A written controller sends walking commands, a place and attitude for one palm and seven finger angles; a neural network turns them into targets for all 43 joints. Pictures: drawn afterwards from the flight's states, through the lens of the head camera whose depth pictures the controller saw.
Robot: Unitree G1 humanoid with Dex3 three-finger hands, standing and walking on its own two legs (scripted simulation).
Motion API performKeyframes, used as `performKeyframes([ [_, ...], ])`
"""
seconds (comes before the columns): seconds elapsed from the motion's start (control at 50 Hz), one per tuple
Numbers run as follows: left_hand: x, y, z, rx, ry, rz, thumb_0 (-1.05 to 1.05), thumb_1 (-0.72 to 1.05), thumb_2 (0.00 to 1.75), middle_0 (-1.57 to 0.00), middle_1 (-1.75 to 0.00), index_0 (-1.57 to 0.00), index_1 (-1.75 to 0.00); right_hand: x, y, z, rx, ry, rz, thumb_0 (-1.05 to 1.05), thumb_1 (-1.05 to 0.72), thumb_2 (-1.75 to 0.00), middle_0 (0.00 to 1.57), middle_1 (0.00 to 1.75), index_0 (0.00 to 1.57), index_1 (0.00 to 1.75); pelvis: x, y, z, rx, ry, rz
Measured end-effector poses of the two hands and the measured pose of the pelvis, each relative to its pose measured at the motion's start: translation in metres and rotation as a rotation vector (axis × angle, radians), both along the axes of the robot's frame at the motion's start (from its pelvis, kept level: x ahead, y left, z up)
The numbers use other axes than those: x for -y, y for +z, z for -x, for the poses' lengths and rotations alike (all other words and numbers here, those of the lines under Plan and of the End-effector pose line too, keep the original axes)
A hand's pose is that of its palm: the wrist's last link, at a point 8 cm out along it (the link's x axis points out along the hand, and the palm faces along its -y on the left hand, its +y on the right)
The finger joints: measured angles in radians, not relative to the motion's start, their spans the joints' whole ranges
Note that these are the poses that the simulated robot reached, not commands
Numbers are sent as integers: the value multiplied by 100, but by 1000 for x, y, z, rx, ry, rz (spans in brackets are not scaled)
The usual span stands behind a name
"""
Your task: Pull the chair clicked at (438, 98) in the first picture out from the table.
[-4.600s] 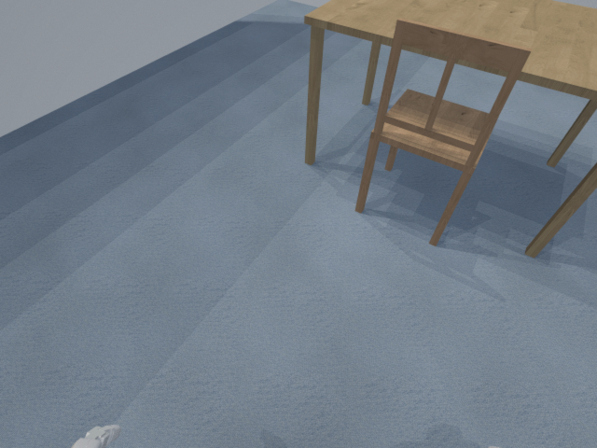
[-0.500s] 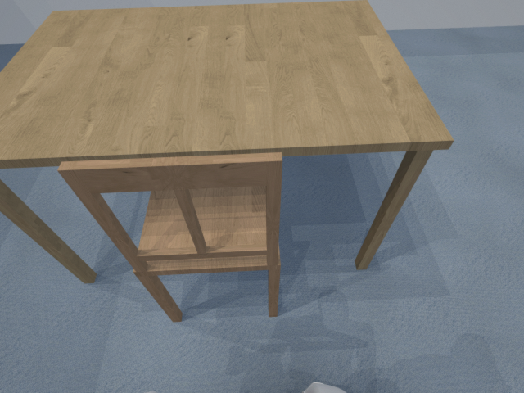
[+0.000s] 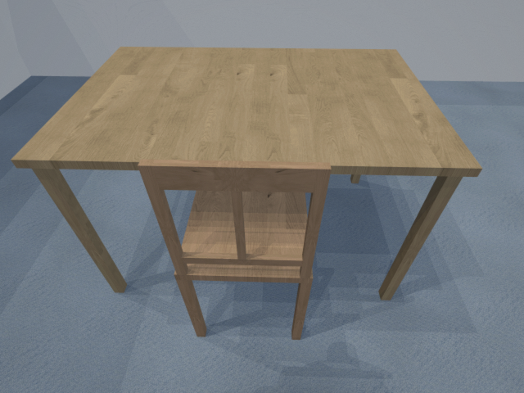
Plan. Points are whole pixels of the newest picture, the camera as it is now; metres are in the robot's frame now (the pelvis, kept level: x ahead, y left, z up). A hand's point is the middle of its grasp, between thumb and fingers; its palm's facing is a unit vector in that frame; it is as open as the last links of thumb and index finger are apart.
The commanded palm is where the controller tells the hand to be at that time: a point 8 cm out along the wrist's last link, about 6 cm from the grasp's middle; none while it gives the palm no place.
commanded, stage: come to a stop and stand still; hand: left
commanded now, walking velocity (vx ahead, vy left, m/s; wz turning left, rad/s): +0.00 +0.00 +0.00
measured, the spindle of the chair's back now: (239, 226) +0.51 +0.09 -0.10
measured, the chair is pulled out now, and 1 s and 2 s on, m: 0.00 0.00 0.00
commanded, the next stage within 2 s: look again from close up in 0.70 s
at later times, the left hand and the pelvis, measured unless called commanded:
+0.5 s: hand out of the picture -0.03 +0.22 -0.15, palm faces +0.00 -0.98 -0.19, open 7.3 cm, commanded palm none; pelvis -0.04 +0.05 +0.02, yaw +0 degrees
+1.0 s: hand out of the picture -0.02 +0.21 -0.15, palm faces +0.01 -0.99 -0.17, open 7.4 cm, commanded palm none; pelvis -0.01 +0.05 +0.02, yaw +0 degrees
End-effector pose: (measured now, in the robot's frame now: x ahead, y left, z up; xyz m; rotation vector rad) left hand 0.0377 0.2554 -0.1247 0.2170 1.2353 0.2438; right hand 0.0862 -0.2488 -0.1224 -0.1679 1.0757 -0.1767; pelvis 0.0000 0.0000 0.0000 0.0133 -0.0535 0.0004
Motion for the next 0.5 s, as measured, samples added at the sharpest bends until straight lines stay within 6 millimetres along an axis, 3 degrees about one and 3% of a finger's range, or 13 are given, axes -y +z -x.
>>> performKeyframes([
  [0.14, -24, 11, 43, -46, 10, -9, 0, 91, 90, -19, -30, -20, -30, -44, -11, 45, -78, 11, -67, 1, -91, -89, 20, 30, 20, 30, -21, 6, 18, -5, -9, -4],
  [0.28, -14, 13, 81, -113, -3, 34, 0, 91, 90, -19, -30, -20, -30, -59, -19, 84, -173, -3, -85, 1, -93, -89, 20, 30, 20, 30, -37, 11, 37, -30, 4, 5],
  [0.4, -5, 4, 79, -121, -33, 109, 0, 91, 90, -20, -30, -20, -30, -72, -9, 125, -251, -33, -71, 1, -92, -89, 20, 30, 20, 30, -46, 16, 41, -28, -3, 14],
  [0.5, -15, 2, 71, -109, -42, 110, 1, 93, 90, -20, -30, -20, -30, -78, -4, 148, -315, -47, -57, 1, -91, -89, 20, 30, 20, 30, -52, 19, 41, -34, -4, 15],
])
